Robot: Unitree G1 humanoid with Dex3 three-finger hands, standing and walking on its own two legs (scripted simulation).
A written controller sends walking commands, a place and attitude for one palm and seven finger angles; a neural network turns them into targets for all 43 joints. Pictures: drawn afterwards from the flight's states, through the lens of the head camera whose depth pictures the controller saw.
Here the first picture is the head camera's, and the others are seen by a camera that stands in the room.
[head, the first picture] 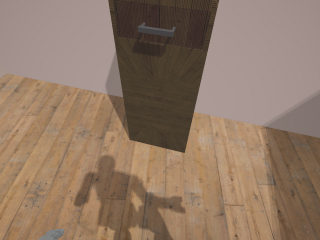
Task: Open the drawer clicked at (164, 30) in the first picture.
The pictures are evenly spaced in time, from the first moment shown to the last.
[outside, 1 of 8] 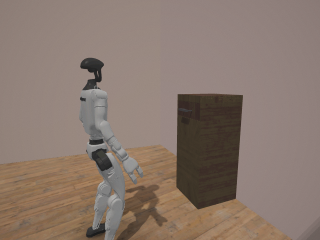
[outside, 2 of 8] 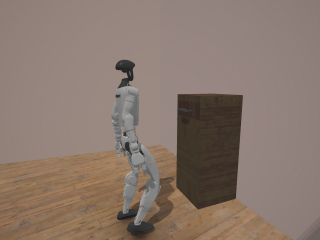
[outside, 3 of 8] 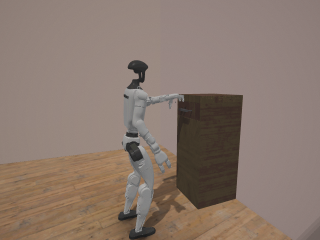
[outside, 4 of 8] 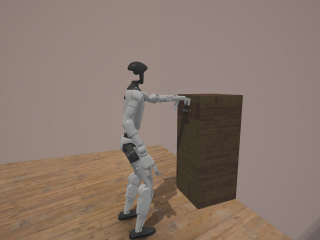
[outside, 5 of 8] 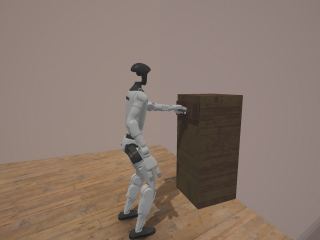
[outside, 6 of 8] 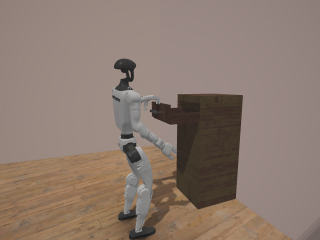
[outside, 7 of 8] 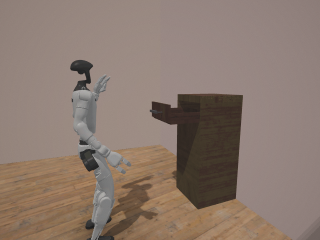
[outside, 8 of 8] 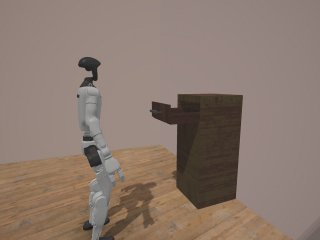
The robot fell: no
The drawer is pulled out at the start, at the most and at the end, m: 0.00 0.30 0.30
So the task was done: yes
